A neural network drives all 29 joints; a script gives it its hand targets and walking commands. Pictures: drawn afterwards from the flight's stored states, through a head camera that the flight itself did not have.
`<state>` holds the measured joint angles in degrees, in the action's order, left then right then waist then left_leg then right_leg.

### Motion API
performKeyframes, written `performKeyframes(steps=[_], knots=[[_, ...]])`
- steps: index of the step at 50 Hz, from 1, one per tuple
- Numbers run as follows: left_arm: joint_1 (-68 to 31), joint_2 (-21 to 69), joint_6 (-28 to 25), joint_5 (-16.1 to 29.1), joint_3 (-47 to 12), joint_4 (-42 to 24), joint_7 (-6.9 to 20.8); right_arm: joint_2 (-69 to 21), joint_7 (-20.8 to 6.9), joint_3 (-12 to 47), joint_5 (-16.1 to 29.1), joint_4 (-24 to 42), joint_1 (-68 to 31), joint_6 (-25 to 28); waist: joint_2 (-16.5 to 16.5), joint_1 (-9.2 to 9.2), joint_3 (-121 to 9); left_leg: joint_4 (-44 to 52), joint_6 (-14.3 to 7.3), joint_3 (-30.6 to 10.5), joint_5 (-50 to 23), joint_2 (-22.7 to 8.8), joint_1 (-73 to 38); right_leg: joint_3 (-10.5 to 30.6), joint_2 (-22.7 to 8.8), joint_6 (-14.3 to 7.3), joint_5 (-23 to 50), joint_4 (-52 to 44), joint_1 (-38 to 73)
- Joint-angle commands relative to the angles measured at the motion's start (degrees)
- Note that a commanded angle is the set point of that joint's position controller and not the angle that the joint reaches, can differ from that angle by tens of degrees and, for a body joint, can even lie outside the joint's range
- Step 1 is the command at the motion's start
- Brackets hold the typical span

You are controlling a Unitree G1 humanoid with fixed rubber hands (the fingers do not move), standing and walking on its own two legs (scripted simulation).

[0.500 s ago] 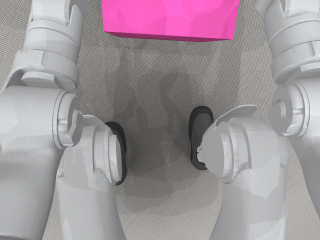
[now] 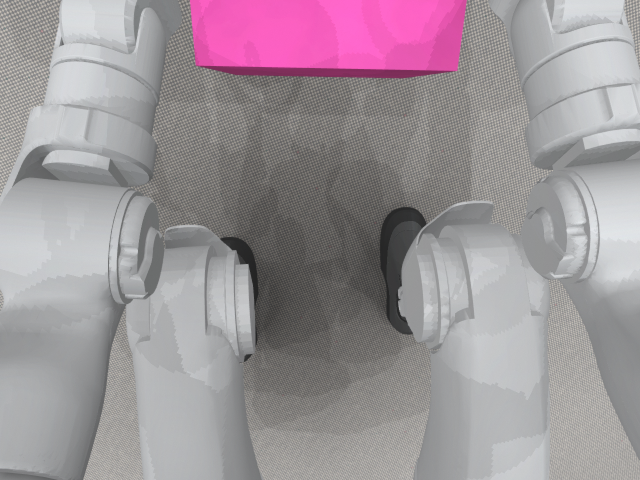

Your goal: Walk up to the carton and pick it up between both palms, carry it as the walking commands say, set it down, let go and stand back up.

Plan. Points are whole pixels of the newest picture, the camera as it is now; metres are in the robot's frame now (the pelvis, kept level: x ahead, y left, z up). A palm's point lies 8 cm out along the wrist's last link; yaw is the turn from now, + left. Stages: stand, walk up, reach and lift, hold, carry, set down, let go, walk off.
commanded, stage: reach and lift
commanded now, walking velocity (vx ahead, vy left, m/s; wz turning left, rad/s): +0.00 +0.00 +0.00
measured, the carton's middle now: out of the picture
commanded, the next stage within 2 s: none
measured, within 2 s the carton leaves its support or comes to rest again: neither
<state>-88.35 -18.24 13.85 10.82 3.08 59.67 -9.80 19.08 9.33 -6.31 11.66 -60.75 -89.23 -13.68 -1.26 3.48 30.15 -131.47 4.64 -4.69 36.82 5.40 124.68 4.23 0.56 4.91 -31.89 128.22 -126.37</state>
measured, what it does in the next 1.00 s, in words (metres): rises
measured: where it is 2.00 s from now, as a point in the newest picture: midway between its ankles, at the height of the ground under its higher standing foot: (320, 304)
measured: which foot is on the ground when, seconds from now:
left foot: down 0.00-1.00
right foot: down 0.00-1.00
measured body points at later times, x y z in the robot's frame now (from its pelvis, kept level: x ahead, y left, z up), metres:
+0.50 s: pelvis +0.00 -0.01 +0.03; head +0.38 -0.04 +0.26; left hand +0.58 +0.10 -0.13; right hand +0.57 -0.20 -0.13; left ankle +0.10 +0.13 -0.32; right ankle +0.13 -0.15 -0.32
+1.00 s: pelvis -0.03 +0.00 +0.08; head +0.34 -0.02 +0.32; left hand +0.56 +0.11 -0.06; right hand +0.54 -0.20 -0.05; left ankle +0.11 +0.13 -0.32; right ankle +0.13 -0.15 -0.32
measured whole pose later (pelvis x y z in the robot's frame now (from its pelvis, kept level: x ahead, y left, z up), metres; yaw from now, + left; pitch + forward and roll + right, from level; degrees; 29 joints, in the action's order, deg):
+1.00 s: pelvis -0.03 +0.00 +0.08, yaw +0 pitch +29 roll +0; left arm -86.2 -11.6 24.8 -3.0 19.1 41.9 -7.5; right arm 12.6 12.1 -18.1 -0.7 -40.6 -85.9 -25.3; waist -1.5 3.4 30.2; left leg -115.4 5.8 -5.5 31.3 7.0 112.8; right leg 5.8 3.7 5.9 -26.6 112.7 -114.8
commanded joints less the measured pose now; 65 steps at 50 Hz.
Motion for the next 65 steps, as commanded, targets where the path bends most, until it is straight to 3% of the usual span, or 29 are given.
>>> performKeyframes(steps=[1,2,5,7,10,13,15,18,20,22,27,30,31,32,33,35,40,44,45,49,50,51,52,53,54,56,60,63,65], knots=[[-46.36,59.75,-3.41,4.72,-14.09,-24.21,15.7,-54.34,-18.36,12.39,4.52,22.34,-42.52,2.71,-5.57,3.81,-112.37,13.38,-2.51,10.42,-29.45,3.23,-48.06,-12.04,3.89,-3.94,27.17,-9.56,44.24],[-49.51,59.3,-3.58,5.01,-14.98,-26.59,15.71,-55.68,-18.71,12.36,4.13,19.5,-39.11,1.68,-5.25,5.46,-111.32,14.68,-2.41,10.41,-26.65,2.41,-48.01,-12.52,4.08,-3.8,26.08,-10.43,44.98],[-46.14,60.41,-1.87,3.88,-12.53,-22.88,16.14,-58.19,-19.88,12.81,2.41,20.82,-41.91,0.16,0.02,3.89,-112.34,14.74,-3.23,10.29,-25.64,3.08,-46.46,-12.68,4.13,-3.54,23.63,-10.74,44.56],[-46.88,63.98,-0.58,3.77,-13.89,-23.08,16.51,-54.5,-20.1,11.36,1.03,22.52,-43.22,-0.07,-3.69,6.63,-114.6,15.17,-2.63,10.39,-24.03,3.11,-46.42,-13.51,3.79,-4.11,22.62,-10.8,43.69],[-46.93,63.14,0.26,1.05,-11.1,-24.5,16.72,-56.66,-21.02,12.18,1.56,24.05,-45.4,-0.52,-2.21,1.56,-114.17,17.08,-2.65,10.41,-25.58,2.94,-47.63,-13.37,4.33,-4.09,23.03,-12.2,44.04],[-49.14,62.23,0.39,3.28,-11.9,-27.57,16.5,-57.3,-20.21,14.22,2.82,28.3,-47.99,-1.29,-0.08,3.01,-124.71,15.78,-2.96,12.28,-27.5,3.59,-47.38,-13.2,4.09,-2.92,27.17,-12.12,51.06],[-48.83,60.26,1.07,0.83,-10.95,-26.91,17.12,-60.66,-20.16,16.03,3.56,27.64,-46.55,-2.42,1.09,0.29,-122.88,16.15,-3.4,13.15,-25.34,3.28,-41.27,-11.91,4.18,-2.7,28.66,-12.78,55.3],[-45.37,63.14,1.96,1.99,-12.17,-28.83,17.59,-60.76,-19.32,17.54,3.14,31.52,-45.82,-2.78,3.18,1.44,-130.17,16.58,-3.04,13.31,-27.68,3.67,-42.15,-12.41,5.07,-2.16,32.2,-13.19,60.03],[-42.66,64.52,3.0,0.44,-13.07,-26.76,18.2,-62.62,-19.21,18.75,3.92,31.16,-43.39,-3.49,-1.26,-1.44,-130.34,17.12,-2.19,14.35,-30.25,3.82,-44.06,-10.69,5.27,-2.63,35.03,-14.67,62.85],[-41.13,63.89,3.54,0.33,-13.36,-28.19,18.58,-63.58,-19.19,20.29,3.41,33.67,-42.71,-4.13,3.81,-0.01,-134.17,16.72,-3.45,13.5,-30.65,3.61,-41.82,-10.98,5.62,-1.81,36.87,-13.89,64.59],[-43.14,62.2,3.82,0.43,-15.63,-34.22,18.74,-67.76,-18.42,22.25,3.68,31.94,-37.25,-6.48,3.62,-2.13,-135.27,18.95,-3.64,13.7,-30.42,4.16,-41.84,-10.14,6.11,-1.46,38.56,-15.78,69.41],[-45.7,65.86,3.67,1.77,-17.83,-36.89,18.12,-65.46,-17.99,20.83,3.11,35.01,-39.94,-5.69,1.55,0.84,-139.39,19.7,-2.51,13.5,-32.52,4.61,-47.22,-10.75,6.49,-1.92,39.09,-17.16,67.66],[-46.97,65.56,4.57,0.81,-17.87,-38.34,18.28,-64.43,-17.84,21.08,3.77,38.3,-41.9,-5.7,-1.43,-1.19,-142.19,20.35,-2.46,13.34,-33.18,4.65,-49.96,-10.17,6.26,-2.48,38.83,-17.51,68.72],[-45.77,65.17,4.54,1.72,-18.23,-35.79,17.99,-65.07,-17.84,21.21,4.17,37.09,-43.0,-5.86,1.18,0.24,-139.82,21.72,-2.86,12.48,-31.25,4.32,-50.41,-10.99,6.52,-1.96,35.3,-18.3,65.86],[-43.56,66.11,4.63,0.29,-16.39,-33.79,17.96,-64.41,-18.0,21.28,2.93,35.7,-41.62,-5.88,0.54,-1.18,-139.34,21.47,-3.18,12.86,-30.35,4.42,-50.23,-11.31,6.53,-2.07,33.58,-17.68,64.95],[-47.36,65.48,4.8,1.35,-16.97,-34.8,17.93,-65.01,-17.89,19.48,2.39,33.98,-42.68,-6.24,2.41,1.62,-135.76,23.45,-3.4,11.64,-26.83,4.58,-49.43,-11.79,5.99,-1.86,28.92,-19.72,62.04],[-48.7,69.62,6.09,1.62,-18.11,-35.96,17.74,-64.51,-18.52,18.12,0.94,34.18,-43.59,-7.13,-0.21,3.38,-141.19,25.43,-2.11,11.64,-25.95,4.76,-55.79,-13.34,6.02,-2.57,26.62,-21.2,60.44],[-38.66,71.55,7.79,-3.32,-12.01,-24.95,19.11,-64.35,-20.31,15.74,-0.76,30.65,-42.51,-7.75,-2.96,1.54,-130.88,27.53,-2.42,12.0,-21.54,4.59,-51.63,-13.22,6.16,-2.61,21.07,-23.61,54.64],[-42.2,69.57,8.07,-2.44,-12.55,-26.44,19.15,-65.47,-20.57,15.84,-0.84,31.08,-43.64,-7.96,-0.04,2.22,-129.45,27.96,-2.44,11.98,-19.44,4.08,-49.46,-12.99,6.08,-2.47,20.15,-24.37,54.54],[-43.61,71.82,8.45,-1.28,-16.71,-31.92,19.42,-67.78,-21.45,19.37,0.93,33.25,-42.09,-9.32,-2.44,1.16,-142.75,28.85,-1.82,11.86,-26.12,5.04,-58.32,-13.13,6.27,-2.63,25.94,-24.92,61.94],[-46.4,72.12,8.42,0.09,-17.25,-34.13,19.42,-67.06,-21.24,18.06,0.48,32.9,-42.36,-9.49,-0.1,3.52,-144.93,28.59,-1.86,10.86,-25.04,4.83,-57.62,-13.78,6.14,-2.49,24.98,-24.63,61.77],[-44.04,72.22,8.56,-0.09,-17.82,-34.48,19.36,-67.35,-20.55,21.08,2.03,38.72,-45.43,-9.46,-1.93,0.59,-149.77,28.97,-1.9,12.27,-27.97,5.17,-60.83,-13.83,6.51,-1.58,27.92,-24.53,64.54],[-46.43,71.53,8.87,0.61,-18.74,-34.78,18.89,-65.37,-20.56,20.36,1.93,37.43,-44.09,-9.66,0.6,4.4,-148.48,28.53,-1.68,11.22,-26.85,4.74,-59.15,-14.61,6.24,-1.49,26.96,-24.76,65.27],[-46.55,71.08,8.57,1.04,-19.33,-38.23,18.65,-68.46,-19.92,22.77,2.91,39.01,-42.37,-10.16,-0.04,1.63,-153.67,28.5,-1.67,12.65,-29.27,5.37,-60.79,-13.31,6.54,-1.71,30.08,-25.89,69.52],[-48.45,69.62,8.57,2.83,-21.42,-41.02,18.66,-66.51,-19.69,23.43,4.32,42.62,-46.67,-10.08,0.43,2.12,-155.09,29.03,-1.97,11.4,-30.33,5.11,-62.31,-13.46,6.81,-1.51,31.01,-25.41,69.4],[-50.16,70.63,8.95,1.35,-21.74,-39.21,18.46,-68.42,-20.18,20.02,1.58,32.88,-39.93,-10.92,-0.21,3.06,-148.3,31.07,-1.67,10.89,-25.77,4.78,-61.83,-13.17,6.77,-2.57,25.26,-27.37,63.9],[-41.37,70.88,9.91,-0.73,-17.35,-31.44,19.46,-69.57,-19.48,21.82,3.78,39.88,-46.74,-10.37,1.33,-0.84,-146.7,32.04,-3.04,13.24,-20.56,5.16,-56.69,-11.82,6.89,-1.3,21.61,-29.55,70.05],[-44.77,70.36,9.78,0.23,-16.78,-34.92,19.82,-69.94,-19.01,21.27,2.74,39.02,-45.26,-10.95,0.5,-0.86,-151.22,33.98,-2.9,12.52,-21.9,4.91,-58.29,-10.94,6.74,-2.15,23.36,-30.81,74.34],[-43.31,68.77,9.3,-1.83,-14.68,-32.13,20.39,-73.47,-19.44,19.94,0.56,31.72,-39.64,-12.06,4.62,-1.22,-143.96,34.7,-3.37,12.8,-17.83,5.04,-51.66,-11.44,7.26,-1.34,19.75,-32.36,73.06]])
